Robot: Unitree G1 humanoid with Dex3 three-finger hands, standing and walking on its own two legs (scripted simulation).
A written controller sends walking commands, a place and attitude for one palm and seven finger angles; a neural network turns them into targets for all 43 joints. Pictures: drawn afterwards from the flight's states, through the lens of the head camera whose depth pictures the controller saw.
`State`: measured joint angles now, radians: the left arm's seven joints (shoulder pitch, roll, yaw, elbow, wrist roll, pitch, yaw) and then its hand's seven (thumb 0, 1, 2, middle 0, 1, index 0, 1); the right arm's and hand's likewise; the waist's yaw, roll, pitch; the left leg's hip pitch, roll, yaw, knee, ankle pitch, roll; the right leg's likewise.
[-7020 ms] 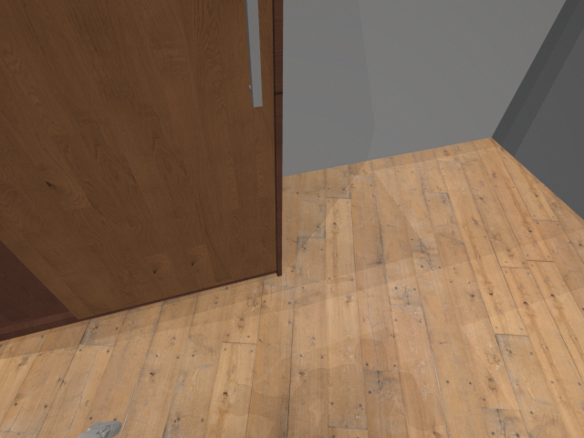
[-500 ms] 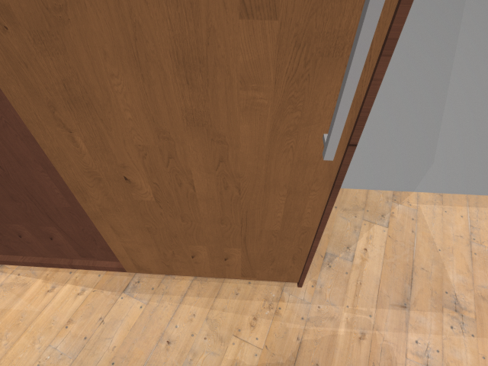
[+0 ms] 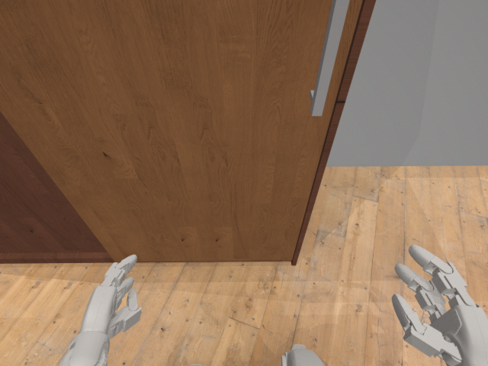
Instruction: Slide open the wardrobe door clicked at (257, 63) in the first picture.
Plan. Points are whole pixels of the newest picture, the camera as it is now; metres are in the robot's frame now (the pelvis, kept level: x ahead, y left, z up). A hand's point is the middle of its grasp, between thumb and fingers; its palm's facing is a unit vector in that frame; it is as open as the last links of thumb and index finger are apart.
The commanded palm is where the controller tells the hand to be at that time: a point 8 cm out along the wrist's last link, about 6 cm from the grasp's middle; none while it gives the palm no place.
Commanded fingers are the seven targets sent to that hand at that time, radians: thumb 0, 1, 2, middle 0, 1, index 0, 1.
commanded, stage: raise the hand with hooked fingers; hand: right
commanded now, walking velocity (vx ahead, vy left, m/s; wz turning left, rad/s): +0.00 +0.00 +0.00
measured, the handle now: (331, 26) +0.58 -0.14 +0.27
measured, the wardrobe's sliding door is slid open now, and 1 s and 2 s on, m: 0.00 0.00 0.00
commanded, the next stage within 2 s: move the hooked fingers beside the handle in 1.66 s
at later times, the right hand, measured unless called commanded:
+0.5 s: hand (461, 255) +0.23 -0.26 +0.15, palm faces +0.05 +1.00 -0.06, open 11.7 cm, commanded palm +0.21 -0.30 +0.16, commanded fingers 0.00 0.22 -0.42 0.28 1.02 0.28 1.02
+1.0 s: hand out of the picture +0.27 -0.29 +0.24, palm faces +0.08 +0.99 -0.08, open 13.9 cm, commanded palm +0.24 -0.33 +0.25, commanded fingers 0.00 0.50 -0.30 0.30 1.20 0.30 1.20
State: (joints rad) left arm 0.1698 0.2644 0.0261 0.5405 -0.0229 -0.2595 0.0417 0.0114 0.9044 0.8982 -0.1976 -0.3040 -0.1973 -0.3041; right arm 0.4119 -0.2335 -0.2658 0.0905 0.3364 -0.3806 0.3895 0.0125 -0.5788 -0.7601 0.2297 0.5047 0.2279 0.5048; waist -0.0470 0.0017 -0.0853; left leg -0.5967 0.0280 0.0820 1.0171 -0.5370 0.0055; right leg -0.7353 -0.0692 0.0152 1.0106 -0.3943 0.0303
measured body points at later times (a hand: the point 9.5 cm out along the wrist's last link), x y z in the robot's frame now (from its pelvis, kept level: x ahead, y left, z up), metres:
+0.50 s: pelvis +0.01 -0.02 +0.04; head +0.01 -0.01 +0.49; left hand +0.18 +0.22 -0.03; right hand +0.23 -0.31 +0.15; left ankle -0.01 +0.12 -0.67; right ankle +0.07 -0.14 -0.67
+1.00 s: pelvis +0.01 -0.01 +0.06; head -0.01 +0.00 +0.51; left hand +0.23 +0.19 +0.00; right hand +0.26 -0.34 +0.25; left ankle -0.01 +0.12 -0.67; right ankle +0.07 -0.14 -0.67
